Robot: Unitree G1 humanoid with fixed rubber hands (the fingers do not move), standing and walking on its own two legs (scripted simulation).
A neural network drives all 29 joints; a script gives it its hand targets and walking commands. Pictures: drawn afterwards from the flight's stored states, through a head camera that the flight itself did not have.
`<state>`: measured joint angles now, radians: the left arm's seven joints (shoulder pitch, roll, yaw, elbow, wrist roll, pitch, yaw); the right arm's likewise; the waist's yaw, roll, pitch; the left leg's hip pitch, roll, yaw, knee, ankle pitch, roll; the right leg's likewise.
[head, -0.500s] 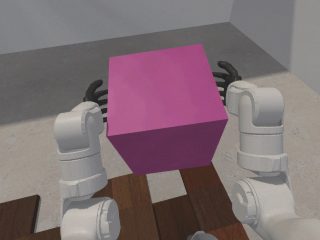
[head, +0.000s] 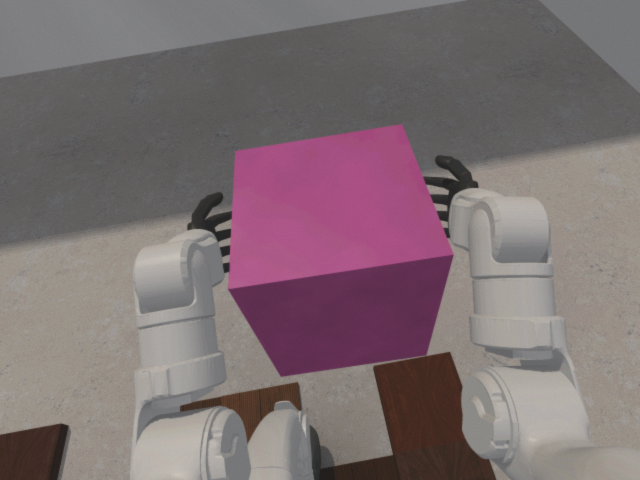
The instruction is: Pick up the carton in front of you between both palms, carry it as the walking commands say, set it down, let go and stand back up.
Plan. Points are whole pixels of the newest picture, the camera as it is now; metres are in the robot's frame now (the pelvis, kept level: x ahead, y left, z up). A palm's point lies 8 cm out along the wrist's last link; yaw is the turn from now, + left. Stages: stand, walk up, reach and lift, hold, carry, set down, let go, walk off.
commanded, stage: carry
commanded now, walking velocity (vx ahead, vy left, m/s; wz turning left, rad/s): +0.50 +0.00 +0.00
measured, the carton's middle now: (337, 259) +0.38 +0.00 +0.02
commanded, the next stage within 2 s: none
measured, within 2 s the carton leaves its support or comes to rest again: neither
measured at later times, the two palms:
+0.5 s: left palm (249, 70) +0.68 +0.12 +0.13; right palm (440, 38) +0.69 -0.17 +0.15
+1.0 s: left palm (225, 4) +0.96 +0.20 +0.11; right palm out of the picture +0.99 -0.10 +0.12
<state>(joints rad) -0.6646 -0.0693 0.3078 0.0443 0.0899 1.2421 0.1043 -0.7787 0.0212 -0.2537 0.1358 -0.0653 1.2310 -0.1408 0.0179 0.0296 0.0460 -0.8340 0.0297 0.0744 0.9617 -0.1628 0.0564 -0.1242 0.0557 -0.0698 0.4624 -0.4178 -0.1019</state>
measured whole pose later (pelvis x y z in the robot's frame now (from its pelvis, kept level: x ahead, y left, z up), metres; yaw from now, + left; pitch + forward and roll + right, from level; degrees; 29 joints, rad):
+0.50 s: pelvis +0.33 -0.02 +0.00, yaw +0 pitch +5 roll -2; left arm -0.57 -0.04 0.21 -0.02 0.09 1.20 0.11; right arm -0.66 0.02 -0.19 0.08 -0.03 1.15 -0.13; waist -0.04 0.02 -0.06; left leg -0.17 0.00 0.08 0.46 -0.30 0.07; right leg -0.58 -0.02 -0.09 0.64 -0.13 -0.04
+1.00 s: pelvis +0.62 +0.02 -0.02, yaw +3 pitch +5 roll -1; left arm -0.69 0.03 0.20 0.22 0.03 1.22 0.12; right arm -0.71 0.03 -0.22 0.23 -0.11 1.17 -0.11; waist 0.02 -0.02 -0.11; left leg -0.47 0.00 0.09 0.58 -0.20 0.07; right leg -0.39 -0.01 0.00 1.11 -0.47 -0.03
